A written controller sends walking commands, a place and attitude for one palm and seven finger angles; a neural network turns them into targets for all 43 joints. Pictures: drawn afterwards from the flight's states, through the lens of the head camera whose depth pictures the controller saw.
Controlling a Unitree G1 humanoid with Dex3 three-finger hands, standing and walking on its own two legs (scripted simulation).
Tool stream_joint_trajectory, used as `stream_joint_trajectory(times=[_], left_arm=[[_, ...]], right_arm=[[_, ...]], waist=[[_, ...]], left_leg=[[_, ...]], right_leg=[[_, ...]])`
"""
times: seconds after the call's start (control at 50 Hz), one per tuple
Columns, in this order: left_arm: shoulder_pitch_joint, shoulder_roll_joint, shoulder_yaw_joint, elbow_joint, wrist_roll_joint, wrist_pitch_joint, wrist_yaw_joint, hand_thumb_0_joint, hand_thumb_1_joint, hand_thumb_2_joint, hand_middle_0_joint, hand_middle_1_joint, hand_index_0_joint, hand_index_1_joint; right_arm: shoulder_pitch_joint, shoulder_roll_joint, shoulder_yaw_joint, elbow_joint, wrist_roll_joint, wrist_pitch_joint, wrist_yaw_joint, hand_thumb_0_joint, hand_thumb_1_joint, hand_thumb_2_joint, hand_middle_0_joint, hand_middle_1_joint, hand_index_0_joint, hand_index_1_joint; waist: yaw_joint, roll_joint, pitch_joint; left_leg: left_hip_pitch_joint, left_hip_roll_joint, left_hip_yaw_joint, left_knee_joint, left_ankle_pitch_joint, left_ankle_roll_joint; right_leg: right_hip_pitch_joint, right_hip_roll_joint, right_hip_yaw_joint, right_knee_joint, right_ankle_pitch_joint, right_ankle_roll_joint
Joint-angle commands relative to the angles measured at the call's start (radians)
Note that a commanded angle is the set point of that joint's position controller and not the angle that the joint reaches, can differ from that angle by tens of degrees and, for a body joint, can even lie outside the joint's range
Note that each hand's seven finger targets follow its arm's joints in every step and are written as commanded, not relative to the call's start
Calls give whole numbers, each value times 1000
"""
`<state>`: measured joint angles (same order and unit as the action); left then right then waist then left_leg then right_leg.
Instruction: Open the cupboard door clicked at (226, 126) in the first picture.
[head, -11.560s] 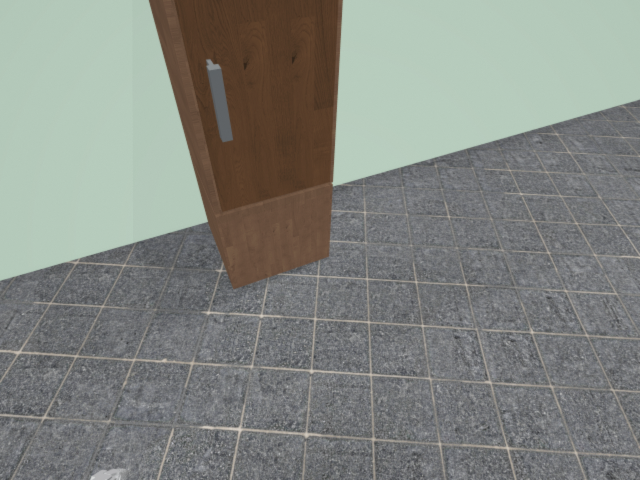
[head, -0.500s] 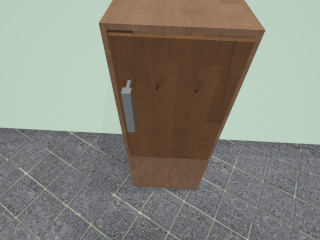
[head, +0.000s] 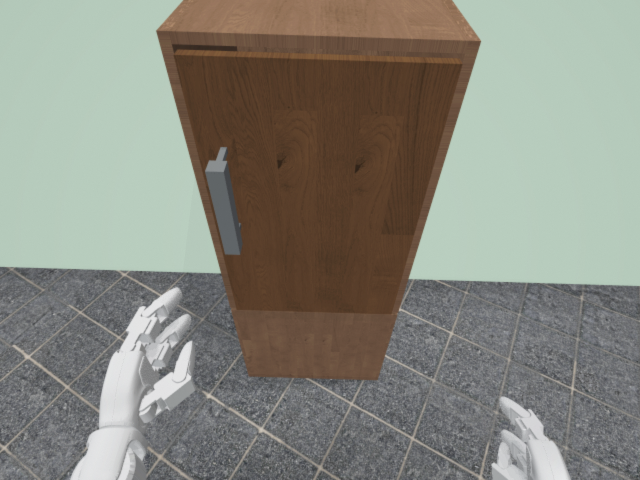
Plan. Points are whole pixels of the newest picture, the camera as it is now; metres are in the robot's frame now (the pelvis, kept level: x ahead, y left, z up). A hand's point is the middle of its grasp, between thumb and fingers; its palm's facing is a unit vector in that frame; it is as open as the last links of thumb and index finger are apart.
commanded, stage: raise the hand with hooked fingers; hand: left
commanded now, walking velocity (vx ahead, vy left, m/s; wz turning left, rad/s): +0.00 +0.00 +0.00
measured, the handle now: (228, 202) +0.53 +0.16 +0.05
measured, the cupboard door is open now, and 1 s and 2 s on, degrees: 0 0 0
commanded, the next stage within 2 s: move the hooked fingers beside the handle in 1.78 s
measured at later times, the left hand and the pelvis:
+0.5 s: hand (154, 400) +0.22 +0.20 +0.01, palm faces -0.07 -1.00 -0.04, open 11.0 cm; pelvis -0.03 -0.02 -0.03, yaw +1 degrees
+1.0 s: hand (81, 353) +0.26 +0.28 +0.06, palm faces +0.03 -1.00 -0.06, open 13.7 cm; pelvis -0.01 +0.03 -0.01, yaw +1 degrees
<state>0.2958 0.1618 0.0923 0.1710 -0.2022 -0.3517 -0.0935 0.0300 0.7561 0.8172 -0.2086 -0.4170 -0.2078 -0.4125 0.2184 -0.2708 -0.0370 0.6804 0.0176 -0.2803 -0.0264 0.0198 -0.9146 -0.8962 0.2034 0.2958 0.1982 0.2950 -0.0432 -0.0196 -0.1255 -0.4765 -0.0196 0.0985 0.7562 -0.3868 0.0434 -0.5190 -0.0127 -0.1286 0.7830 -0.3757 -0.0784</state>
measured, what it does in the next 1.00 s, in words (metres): stands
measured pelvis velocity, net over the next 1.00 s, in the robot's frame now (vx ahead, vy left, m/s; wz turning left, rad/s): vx -0.01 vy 0.03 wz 0.02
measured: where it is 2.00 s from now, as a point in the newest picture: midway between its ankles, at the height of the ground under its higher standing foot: outside the picture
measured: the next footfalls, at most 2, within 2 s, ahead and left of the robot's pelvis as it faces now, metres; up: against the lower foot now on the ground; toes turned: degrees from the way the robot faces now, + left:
none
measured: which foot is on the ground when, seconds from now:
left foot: down 0.00-1.00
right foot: down 0.00-1.00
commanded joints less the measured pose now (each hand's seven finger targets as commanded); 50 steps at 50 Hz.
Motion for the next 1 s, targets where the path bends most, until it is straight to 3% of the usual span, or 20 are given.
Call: stream_joint_trajectory(times=[0.0, 0.02, 0.04, 0.1, 0.14, 0.18, 0.22, 0.26, 0.32, 0.38, 0.42, 0.46, 0.52, 0.56, 0.62, 0.68, 0.74, 0.8, 0.86, 0.98], left_arm=[[361, 215, 255, 6, -51, -231, -217, 0, 503, 730, -228, -555, -228, -555], [364, 259, 293, -1, -46, -229, -226, 0, 480, 720, -230, -570, -230, -570], [308, 233, 248, -104, -55, -227, -231, 0, 457, 710, -232, -585, -232, -585], [85, 225, 241, -301, -88, -247, -191, 0, 387, 680, -237, -630, -237, -630], [-53, 245, 252, -427, -108, -303, -173, 0, 340, 660, -240, -660, -240, -660], [-103, 210, 196, -428, -117, -356, -192, 0, 293, 640, -243, -690, -243, -690], [-179, 191, 118, -392, -131, -370, -260, 0, 247, 620, -247, -720, -247, -720], [-186, 222, 101, -291, -136, -332, -330, 0, 200, 600, -250, -750, -250, -750], [-174, 335, 201, -103, -153, -183, -406, 0, 130, 570, -255, -795, -255, -795], [-138, 402, 314, -95, -184, -41, -414, 0, 60, 540, -260, -840, -260, -840], [-75, 421, 407, -112, -226, 6, -376, 0, 13, 520, -263, -870, -263, -870], [-17, 387, 437, -176, -240, -13, -316, 0, -33, 500, -267, -900, -267, -900], [-4, 305, 381, -165, -219, -57, -267, 0, -103, 470, -272, -945, -272, -945], [-61, 297, 340, -107, -182, -81, -269, 0, -150, 450, -275, -975, -275, -975], [-157, 307, 279, -80, -159, -100, -317, 0, -220, 420, -280, -1020, -280, -1020], [-239, 364, 300, -123, -170, -115, -358, 0, -290, 390, -285, -1065, -285, -1065], [-298, 430, 360, -193, -183, -134, -350, 0, -360, 360, -290, -1110, -290, -1110], [-277, 413, 363, -159, -178, -135, -313, 0, -430, 330, -295, -1155, -295, -1155], [-299, 402, 350, -90, -165, -90, -308, 0, -500, 300, -300, -1200, -300, -1200], [-375, 406, 327, -12, -156, 29, -367, 0, -500, 300, -300, -1200, -300, -1200]], right_arm=[[-117, -108, -53, -242, -2, -3, 38, 0, -900, -900, 200, 300, 200, 300], [-112, -106, -54, -258, -2, 21, 42, 0, -900, -900, 200, 300, 200, 300], [-141, -100, -46, -300, 1, 37, 40, 0, -900, -900, 200, 300, 200, 300], [-116, -79, -40, -337, 5, 43, 23, 0, -900, -900, 200, 300, 200, 300], [-63, -73, -39, -314, 5, 38, 7, 0, -900, -900, 200, 300, 200, 300], [-41, -70, -28, -277, 11, 16, -10, 0, -900, -900, 200, 300, 200, 300], [-41, -96, -10, -248, 17, -9, -21, 0, -900, -900, 200, 300, 200, 300], [-35, -117, -4, -218, 31, -29, -35, 0, -900, -900, 200, 300, 200, 300], [-31, -142, 3, -208, 47, -26, -57, 0, -900, -900, 200, 300, 200, 300], [-65, -133, 14, -248, 48, -6, -63, 0, -900, -900, 200, 300, 200, 300], [-86, -112, 20, -271, 41, 1, -55, 0, -900, -900, 200, 300, 200, 300], [-73, -84, 18, -270, 35, -3, -43, 0, -900, -900, 200, 300, 200, 300], [-64, -81, 9, -256, 26, -9, -31, 0, -900, -900, 200, 300, 200, 300], [-34, -105, 0, -233, 28, -11, -28, 0, -900, -900, 200, 300, 200, 300], [-13, -140, -4, -242, 34, -22, -35, 0, -900, -900, 200, 300, 200, 300], [15, -147, -6, -236, 40, -38, -51, 0, -900, -900, 200, 300, 200, 300], [20, -146, 0, -223, 35, -49, -60, 0, -900, -900, 200, 300, 200, 300], [15, -142, 8, -215, 33, -55, -60, 0, -900, -900, 200, 300, 200, 300], [7, -149, 14, -219, 30, -42, -55, 0, -900, -900, 200, 300, 200, 300], [15, -163, 18, -243, 37, -17, -56, 0, -900, -900, 200, 300, 200, 300]], waist=[[133, 32, -57], [151, 79, -60], [142, 89, -86], [89, 149, -164], [33, 120, -205], [-18, 89, -173], [-63, 80, -123], [-73, 47, -98], [-44, -16, -92], [34, 9, -202], [91, 24, -266], [107, 32, -290], [89, -11, -178], [42, -51, -95], [14, -22, -41], [17, 29, -158], [43, 126, -233], [45, 128, -174], [41, 145, -109], [39, 84, -113]], left_leg=[[-227, -39, -64, 78, 174, -61], [-253, -38, -60, 88, 171, -57], [-264, -37, -48, 98, 155, -46], [-248, -20, -62, 148, 116, -26], [-262, 1, -91, 207, 97, -18], [-288, 12, -104, 247, 71, -14], [-301, 26, -119, 278, 42, -5], [-331, 30, -119, 282, 0, 1], [-371, 27, -124, 263, -8, 5], [-328, 15, -127, 194, 53, -1], [-295, 16, -142, 168, 110, -15], [-257, 18, -139, 129, 159, -23], [-247, 21, -135, 87, 160, -25], [-270, 20, -130, 78, 108, -20], [-249, 14, -122, 73, 64, -8], [-158, 15, -119, 46, 85, 0], [-62, 21, -131, 11, 167, -2], [-28, 28, -145, -30, 187, -9], [-1, 32, -157, -60, 199, -18], [47, 44, -178, -93, 273, -31]], right_leg=[[111, -47, 173, -7, 282, 42], [123, -53, 202, 5, 282, 39], [115, -53, 223, 4, 248, 45], [55, -47, 272, -11, 126, 60], [32, -48, 317, -17, 89, 82], [-18, -50, 328, -35, 41, 90], [-86, -42, 324, -38, -28, 91], [-96, -43, 324, -65, -108, 97], [-40, -52, 352, -99, -144, 119], [118, -83, 348, -117, -68, 124], [209, -91, 342, -97, 44, 129], [236, -89, 309, -85, 164, 129], [159, -64, 268, -85, 166, 125], [80, -57, 257, -106, 72, 128], [4, -41, 247, -124, -71, 105], [48, -28, 218, -128, -76, 83], [95, -6, 168, -87, 54, 59], [69, 8, 109, -71, 107, 53], [34, 17, 75, -68, 132, 46], [52, 23, 52, -88, 188, 47]])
